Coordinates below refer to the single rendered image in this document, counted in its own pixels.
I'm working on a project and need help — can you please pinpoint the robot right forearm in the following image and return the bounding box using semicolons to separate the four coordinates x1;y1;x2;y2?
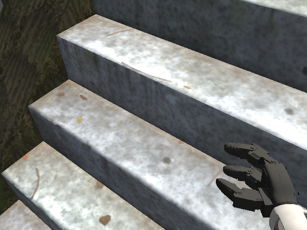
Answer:
269;204;307;230

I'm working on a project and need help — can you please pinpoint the robot right hand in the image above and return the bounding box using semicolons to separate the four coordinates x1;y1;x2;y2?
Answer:
216;143;299;218

